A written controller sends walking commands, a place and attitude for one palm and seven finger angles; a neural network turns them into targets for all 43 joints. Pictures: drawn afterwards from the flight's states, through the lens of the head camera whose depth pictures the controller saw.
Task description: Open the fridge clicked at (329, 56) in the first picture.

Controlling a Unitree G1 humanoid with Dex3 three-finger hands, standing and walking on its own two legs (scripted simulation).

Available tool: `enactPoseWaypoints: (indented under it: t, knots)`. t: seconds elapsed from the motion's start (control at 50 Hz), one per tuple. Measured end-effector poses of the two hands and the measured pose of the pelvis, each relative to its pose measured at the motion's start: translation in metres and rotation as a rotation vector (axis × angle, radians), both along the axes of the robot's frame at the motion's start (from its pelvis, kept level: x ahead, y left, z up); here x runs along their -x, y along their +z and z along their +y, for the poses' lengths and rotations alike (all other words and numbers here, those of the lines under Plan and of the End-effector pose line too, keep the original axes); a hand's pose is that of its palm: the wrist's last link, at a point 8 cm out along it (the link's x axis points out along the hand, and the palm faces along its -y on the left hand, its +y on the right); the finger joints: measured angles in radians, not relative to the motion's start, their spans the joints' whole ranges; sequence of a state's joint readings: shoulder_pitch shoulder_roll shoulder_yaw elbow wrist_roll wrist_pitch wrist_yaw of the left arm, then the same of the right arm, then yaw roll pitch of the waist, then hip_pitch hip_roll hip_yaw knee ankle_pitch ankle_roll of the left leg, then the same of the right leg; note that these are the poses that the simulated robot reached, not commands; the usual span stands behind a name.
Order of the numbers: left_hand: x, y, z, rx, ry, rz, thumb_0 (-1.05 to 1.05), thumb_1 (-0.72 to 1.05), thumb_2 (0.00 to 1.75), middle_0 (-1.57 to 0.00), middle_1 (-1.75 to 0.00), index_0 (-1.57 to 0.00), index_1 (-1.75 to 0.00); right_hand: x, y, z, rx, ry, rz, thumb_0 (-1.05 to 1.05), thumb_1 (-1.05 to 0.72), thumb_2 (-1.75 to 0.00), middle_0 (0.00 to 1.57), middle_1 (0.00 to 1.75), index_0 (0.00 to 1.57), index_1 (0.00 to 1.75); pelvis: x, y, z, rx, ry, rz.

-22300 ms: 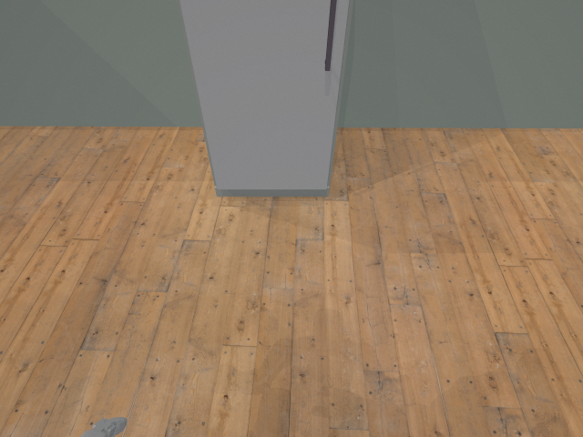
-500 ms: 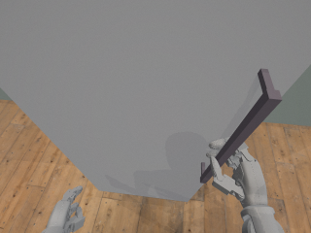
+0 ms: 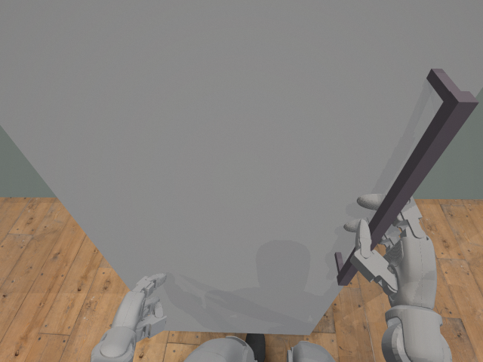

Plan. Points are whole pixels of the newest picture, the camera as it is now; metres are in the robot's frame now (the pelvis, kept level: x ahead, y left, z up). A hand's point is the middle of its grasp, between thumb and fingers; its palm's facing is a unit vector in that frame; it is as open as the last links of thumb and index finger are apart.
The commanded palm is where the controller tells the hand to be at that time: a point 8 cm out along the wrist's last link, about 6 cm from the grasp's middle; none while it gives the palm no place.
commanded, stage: walk backward, drawing the door open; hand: right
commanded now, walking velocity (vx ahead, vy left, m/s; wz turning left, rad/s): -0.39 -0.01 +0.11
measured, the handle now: (375, 211) +0.30 -0.14 +0.15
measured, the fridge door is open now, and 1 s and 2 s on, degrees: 1 38 69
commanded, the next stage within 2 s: none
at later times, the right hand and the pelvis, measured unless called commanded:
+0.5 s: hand (362, 350) +0.13 -0.10 +0.13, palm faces +0.20 +0.93 -0.30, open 6.0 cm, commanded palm +0.09 -0.15 +0.12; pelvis -0.15 +0.08 +0.03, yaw +8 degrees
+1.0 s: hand out of the picture -0.03 -0.02 +0.13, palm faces +0.16 +0.96 -0.22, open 6.2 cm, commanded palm -0.07 -0.07 +0.12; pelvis -0.32 +0.15 +0.03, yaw +0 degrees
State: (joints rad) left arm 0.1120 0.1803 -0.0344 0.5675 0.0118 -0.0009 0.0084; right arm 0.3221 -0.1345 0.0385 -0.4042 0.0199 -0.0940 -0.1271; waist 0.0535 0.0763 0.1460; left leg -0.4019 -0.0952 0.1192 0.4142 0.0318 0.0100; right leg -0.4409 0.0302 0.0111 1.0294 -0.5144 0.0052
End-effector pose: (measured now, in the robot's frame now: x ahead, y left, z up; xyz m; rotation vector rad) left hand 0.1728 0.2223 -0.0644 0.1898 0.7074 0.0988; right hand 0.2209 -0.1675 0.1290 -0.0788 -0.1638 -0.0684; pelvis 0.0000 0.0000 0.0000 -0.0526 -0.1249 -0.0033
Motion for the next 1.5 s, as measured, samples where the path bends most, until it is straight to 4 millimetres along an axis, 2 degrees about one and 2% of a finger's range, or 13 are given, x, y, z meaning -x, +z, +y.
enactPoseWaypoints:
  t: [0.1, 0.24, 0.3, 0.38, 0.46, 0.54, 0.68, 0.84, 1.02, 1.12, 1.26, 1.38, 1.5]
  knots:
    - [0.046, 0.007, 0.024, -0.018, 0.123, -0.097, 0.02, 0.91, 0.90, -0.20, -0.30, -0.23, -0.31, 0.013, 0.002, 0.000, 0.087, 0.009, 0.004, 0.01, -0.80, -0.83, 0.44, 1.40, 0.19, 1.33, 0.036, -0.006, 0.006, -0.039, 0.083, 0.023]
    - [0.130, -0.011, 0.048, 0.026, 0.143, 0.066, 0.01, 0.91, 0.90, -0.20, -0.30, -0.21, -0.30, 0.051, 0.007, 0.007, 0.117, -0.080, 0.066, 0.00, -0.78, -0.82, 0.42, 1.31, 0.21, 1.35, 0.079, 0.011, 0.044, -0.100, 0.092, 0.100]
    - [0.159, -0.027, 0.068, 0.035, 0.121, 0.103, 0.02, 0.91, 0.90, -0.20, -0.30, -0.21, -0.30, 0.069, 0.004, 0.012, 0.138, -0.144, 0.021, -0.01, -0.76, -0.83, 0.43, 1.33, 0.21, 1.35, 0.104, 0.001, 0.069, -0.059, 0.122, 0.152]
    - [0.194, -0.032, 0.097, -0.008, 0.142, 0.213, 0.02, 0.91, 0.90, -0.21, -0.30, -0.21, -0.30, 0.092, 0.008, 0.015, 0.195, -0.171, 0.060, -0.02, -0.72, -0.82, 0.44, 1.36, 0.25, 1.36, 0.128, 0.015, 0.077, -0.050, 0.127, 0.149]
    - [0.209, -0.010, 0.118, -0.062, 0.191, 0.194, 0.02, 0.91, 0.90, -0.20, -0.30, -0.20, -0.30, 0.111, 0.012, 0.017, 0.225, -0.157, 0.100, -0.03, -0.69, -0.79, 0.44, 1.37, 0.30, 1.38, 0.140, 0.028, 0.082, -0.015, 0.141, 0.146]
    - [0.207, 0.009, 0.134, -0.120, 0.220, 0.091, 0.02, 0.91, 0.90, -0.20, -0.30, -0.20, -0.30, 0.124, 0.010, 0.018, 0.211, -0.125, 0.057, -0.03, -0.67, -0.79, 0.45, 1.38, 0.33, 1.39, 0.153, 0.022, 0.082, -0.035, 0.140, 0.156]
    - [0.222, 0.038, 0.128, -0.081, 0.161, -0.065, 0.02, 0.91, 0.90, -0.20, -0.30, -0.20, -0.30, 0.158, 0.010, 0.031, 0.177, -0.135, 0.077, -0.03, -0.69, -0.78, 0.42, 1.37, 0.31, 1.38, 0.206, 0.030, 0.090, -0.055, 0.134, 0.113]
    - [0.292, 0.015, 0.125, 0.000, 0.118, -0.034, 0.01, 0.91, 0.90, -0.21, -0.30, -0.20, -0.30, 0.219, 0.012, 0.059, 0.169, -0.138, 0.105, -0.03, -0.70, -0.74, 0.37, 1.35, 0.28, 1.35, 0.268, 0.023, 0.118, -0.052, 0.092, 0.116]
    - [0.379, -0.005, 0.158, -0.029, 0.078, 0.204, 0.02, 0.90, 0.90, -0.21, -0.30, -0.21, -0.30, 0.290, 0.012, 0.105, 0.136, -0.099, 0.119, -0.04, -0.67, -0.75, 0.37, 1.35, 0.31, 1.36, 0.319, 0.035, 0.151, 0.005, -0.021, 0.147]
    - [0.390, -0.003, 0.174, -0.098, 0.025, 0.203, 0.02, 0.91, 0.90, -0.21, -0.30, -0.20, -0.30, 0.322, 0.011, 0.131, 0.107, -0.063, 0.106, -0.03, -0.66, -0.75, 0.37, 1.35, 0.32, 1.34, 0.339, 0.035, 0.161, -0.012, -0.109, 0.161]
    - [0.372, 0.006, 0.168, -0.123, -0.077, 0.039, 0.02, 0.91, 0.90, -0.20, -0.30, -0.20, -0.30, 0.360, 0.005, 0.163, 0.100, 0.006, 0.054, -0.02, -0.74, -0.80, 0.27, 1.29, 0.21, 1.13, 0.378, 0.019, 0.170, -0.055, -0.197, 0.161]
    - [0.372, 0.015, 0.153, -0.040, -0.250, 0.056, 0.02, 0.91, 0.90, -0.20, -0.30, -0.20, -0.30, 0.384, 0.009, 0.189, 0.104, 0.021, 0.094, -0.01, -0.76, -0.82, 0.23, 1.22, 0.16, 1.12, 0.393, 0.036, 0.208, -0.110, -0.339, 0.110]
    - [0.356, -0.001, 0.172, 0.018, -0.398, 0.103, 0.01, 0.90, 0.90, -0.21, -0.31, -0.21, -0.30, 0.403, 0.007, 0.223, 0.098, -0.073, 0.084, -0.01, -0.74, -0.85, 0.24, 1.24, 0.18, 1.13, 0.395, 0.031, 0.261, -0.131, -0.393, 0.096]
